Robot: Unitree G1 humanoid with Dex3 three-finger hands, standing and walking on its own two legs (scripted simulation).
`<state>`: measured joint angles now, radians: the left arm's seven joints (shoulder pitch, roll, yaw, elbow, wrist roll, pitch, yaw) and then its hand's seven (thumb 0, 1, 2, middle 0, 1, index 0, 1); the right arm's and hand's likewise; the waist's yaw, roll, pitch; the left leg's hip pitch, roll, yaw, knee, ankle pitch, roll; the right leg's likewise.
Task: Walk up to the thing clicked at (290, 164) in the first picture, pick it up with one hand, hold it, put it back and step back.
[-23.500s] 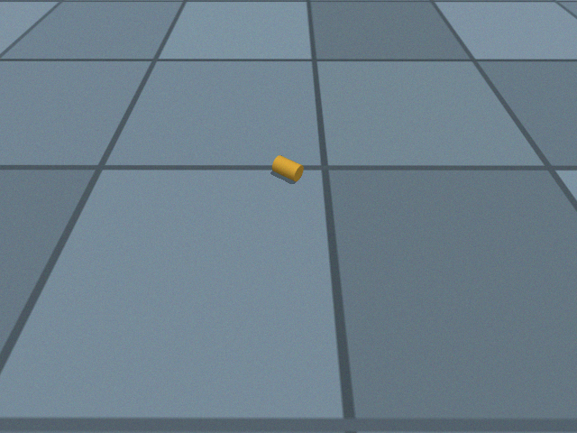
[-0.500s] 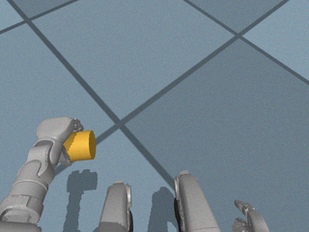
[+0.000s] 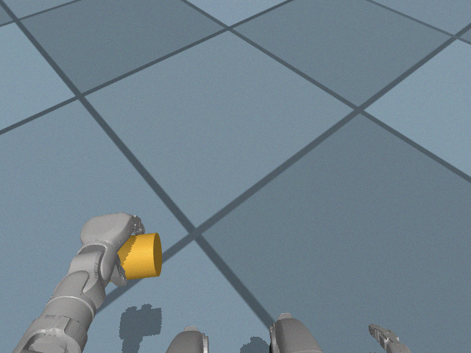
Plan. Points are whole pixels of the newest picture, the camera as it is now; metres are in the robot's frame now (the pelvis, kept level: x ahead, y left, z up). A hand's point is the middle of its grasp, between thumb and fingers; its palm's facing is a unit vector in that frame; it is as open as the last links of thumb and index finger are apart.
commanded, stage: lift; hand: left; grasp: from above
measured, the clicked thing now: (124, 257) +0.33 +0.23 -0.12
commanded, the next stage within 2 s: hold in 0.18 s
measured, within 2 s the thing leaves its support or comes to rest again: neither
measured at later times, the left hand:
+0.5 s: hand (108, 231) +0.34 +0.23 -0.02, palm faces -0.46 -0.06 -0.88, open 10.6 cm
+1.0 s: hand (107, 227) +0.33 +0.22 +0.01, palm faces -0.45 -0.05 -0.89, open 10.6 cm
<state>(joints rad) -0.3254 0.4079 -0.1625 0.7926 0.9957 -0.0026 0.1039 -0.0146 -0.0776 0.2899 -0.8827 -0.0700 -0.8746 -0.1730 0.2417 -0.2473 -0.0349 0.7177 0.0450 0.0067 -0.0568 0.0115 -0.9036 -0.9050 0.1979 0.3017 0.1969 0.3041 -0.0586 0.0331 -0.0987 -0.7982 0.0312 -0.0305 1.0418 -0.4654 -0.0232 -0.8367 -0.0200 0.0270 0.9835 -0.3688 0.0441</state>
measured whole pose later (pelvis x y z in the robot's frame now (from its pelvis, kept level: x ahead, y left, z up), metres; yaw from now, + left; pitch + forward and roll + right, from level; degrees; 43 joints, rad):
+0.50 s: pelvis +0.03 +0.01 +0.04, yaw -1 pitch +7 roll -1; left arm -0.29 0.40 -0.19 0.75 1.00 -0.01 0.04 -0.01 -0.08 0.28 -0.87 -0.10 -0.87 -0.20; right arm 0.24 -0.25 -0.05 0.71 0.05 0.02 -0.04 0.01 -0.90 -0.90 0.20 0.30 0.20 0.30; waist -0.03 0.04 -0.07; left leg -0.51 0.03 0.00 0.77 -0.39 -0.01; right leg -0.55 -0.03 0.04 0.72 -0.30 0.05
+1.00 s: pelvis +0.03 +0.00 +0.05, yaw -1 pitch +4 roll +0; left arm -0.24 0.40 -0.20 0.63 0.99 0.01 -0.03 -0.01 -0.10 0.32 -0.88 -0.10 -0.87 -0.20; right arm 0.22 -0.26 -0.05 0.68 0.06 0.05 -0.04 0.01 -0.90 -0.90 0.20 0.30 0.20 0.30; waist -0.01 0.05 -0.05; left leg -0.38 0.03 0.01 0.66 -0.35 -0.02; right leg -0.45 -0.03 0.05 0.64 -0.27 0.05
